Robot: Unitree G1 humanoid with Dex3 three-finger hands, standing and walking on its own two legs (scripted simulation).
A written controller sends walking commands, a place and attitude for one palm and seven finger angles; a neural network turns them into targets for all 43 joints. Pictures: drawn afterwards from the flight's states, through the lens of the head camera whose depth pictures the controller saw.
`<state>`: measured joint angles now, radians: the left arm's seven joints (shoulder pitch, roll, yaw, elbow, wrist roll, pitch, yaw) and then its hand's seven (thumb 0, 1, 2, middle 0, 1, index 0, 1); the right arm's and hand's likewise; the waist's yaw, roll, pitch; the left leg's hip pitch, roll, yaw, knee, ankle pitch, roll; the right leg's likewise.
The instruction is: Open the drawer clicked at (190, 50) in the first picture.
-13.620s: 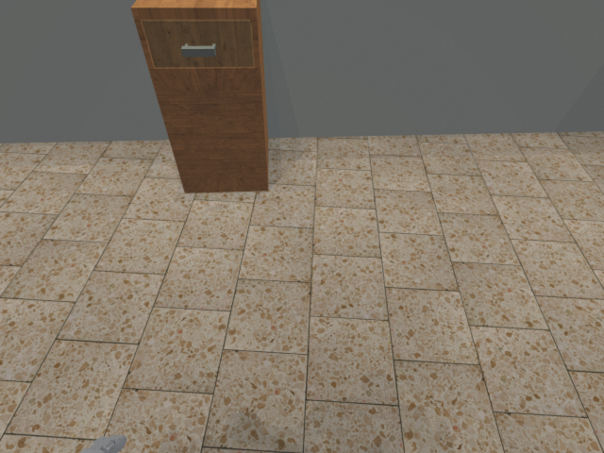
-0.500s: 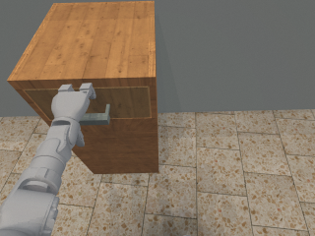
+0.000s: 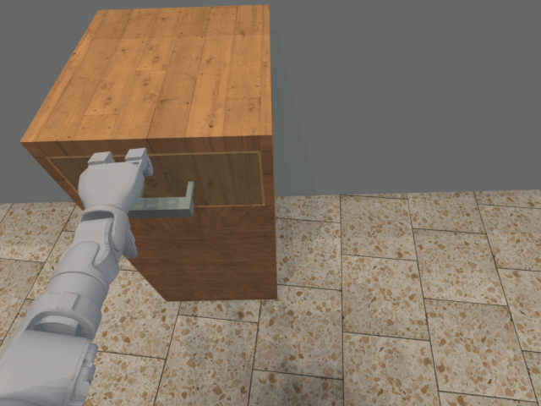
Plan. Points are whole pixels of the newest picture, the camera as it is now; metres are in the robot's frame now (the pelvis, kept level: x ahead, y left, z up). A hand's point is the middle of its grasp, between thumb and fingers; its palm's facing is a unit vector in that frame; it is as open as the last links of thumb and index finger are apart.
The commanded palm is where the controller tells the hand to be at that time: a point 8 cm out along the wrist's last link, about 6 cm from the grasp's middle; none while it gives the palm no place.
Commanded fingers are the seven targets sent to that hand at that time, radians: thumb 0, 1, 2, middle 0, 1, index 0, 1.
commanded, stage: move the hooked fingers above the handle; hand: left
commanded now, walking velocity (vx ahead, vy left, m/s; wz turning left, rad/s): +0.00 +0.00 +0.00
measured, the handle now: (163, 197) +0.48 +0.22 -0.03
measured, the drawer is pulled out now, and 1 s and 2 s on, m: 0.00 0.00 0.00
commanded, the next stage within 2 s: none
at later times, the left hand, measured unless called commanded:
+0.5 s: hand (129, 221) +0.39 +0.25 +0.01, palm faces -0.19 -0.02 -0.98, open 13.9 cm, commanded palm +0.39 +0.22 +0.08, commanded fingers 0.00 -0.50 0.30 -0.30 -1.20 -0.30 -1.20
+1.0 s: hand (136, 213) +0.41 +0.23 +0.02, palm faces -0.22 -0.02 -0.97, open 13.9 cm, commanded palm +0.39 +0.23 +0.08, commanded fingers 0.00 -0.50 0.30 -0.30 -1.20 -0.30 -1.20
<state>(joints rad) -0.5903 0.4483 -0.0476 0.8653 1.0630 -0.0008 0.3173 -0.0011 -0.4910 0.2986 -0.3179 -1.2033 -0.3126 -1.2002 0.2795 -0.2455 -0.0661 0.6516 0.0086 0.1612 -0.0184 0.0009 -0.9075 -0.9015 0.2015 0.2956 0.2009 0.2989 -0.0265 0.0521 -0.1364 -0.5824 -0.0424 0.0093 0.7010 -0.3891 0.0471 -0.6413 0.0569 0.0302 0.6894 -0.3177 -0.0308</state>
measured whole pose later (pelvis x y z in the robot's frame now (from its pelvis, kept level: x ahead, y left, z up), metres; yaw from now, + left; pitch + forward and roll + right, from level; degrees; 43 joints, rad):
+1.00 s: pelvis -0.02 -0.01 +0.01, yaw +0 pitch +13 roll +1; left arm -0.66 0.47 -0.07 0.98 1.03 0.04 0.15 0.00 -0.49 0.30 -0.33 -1.22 -0.30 -1.24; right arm 0.26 -0.23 0.01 0.62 0.04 0.19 -0.08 0.00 -0.91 -0.90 0.20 0.30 0.20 0.30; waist -0.06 0.03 -0.11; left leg -0.53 -0.03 0.02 0.65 -0.35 0.03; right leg -0.60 0.07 0.04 0.66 -0.28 -0.04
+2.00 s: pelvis +0.00 +0.01 +0.00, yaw +2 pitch +15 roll -1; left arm -0.63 0.38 -0.17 0.80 1.00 -0.09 0.17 -0.01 -0.49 0.30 -0.32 -1.20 -0.31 -1.20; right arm 0.29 -0.24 -0.06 0.66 0.00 0.15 -0.05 0.00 -0.91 -0.90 0.20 0.30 0.20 0.30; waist -0.04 0.04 -0.13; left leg -0.59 -0.05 -0.02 0.73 -0.40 0.05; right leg -0.63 0.04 0.00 0.70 -0.33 -0.02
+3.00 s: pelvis -0.01 -0.01 +0.00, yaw +2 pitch +15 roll -1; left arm -0.61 0.57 -0.09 0.92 1.02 -0.08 0.14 0.00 -0.49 0.30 -0.33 -1.21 -0.31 -1.21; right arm 0.31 -0.26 -0.05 0.69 0.02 0.13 -0.10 0.00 -0.90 -0.90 0.21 0.30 0.20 0.30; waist -0.03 0.03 -0.09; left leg -0.60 -0.04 -0.03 0.71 -0.37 0.03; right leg -0.64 0.06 -0.02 0.67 -0.30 -0.05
